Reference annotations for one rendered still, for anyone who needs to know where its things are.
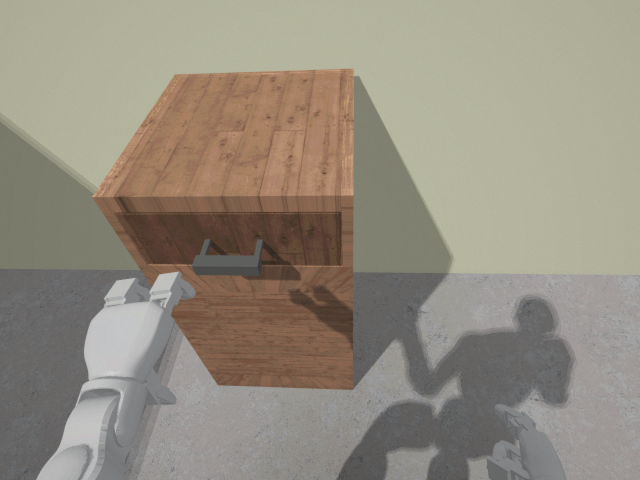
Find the right robot hand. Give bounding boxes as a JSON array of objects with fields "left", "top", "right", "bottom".
[{"left": 487, "top": 404, "right": 567, "bottom": 480}]

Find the drawer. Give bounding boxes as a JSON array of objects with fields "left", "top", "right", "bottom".
[{"left": 117, "top": 212, "right": 342, "bottom": 265}]

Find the left robot hand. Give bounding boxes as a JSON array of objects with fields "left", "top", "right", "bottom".
[{"left": 84, "top": 272, "right": 196, "bottom": 406}]

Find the cabinet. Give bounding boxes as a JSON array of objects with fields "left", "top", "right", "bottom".
[{"left": 92, "top": 69, "right": 354, "bottom": 390}]

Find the left robot forearm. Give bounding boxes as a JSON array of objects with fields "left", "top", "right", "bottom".
[{"left": 36, "top": 376, "right": 147, "bottom": 480}]

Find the handle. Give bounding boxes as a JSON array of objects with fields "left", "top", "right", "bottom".
[{"left": 192, "top": 239, "right": 264, "bottom": 276}]

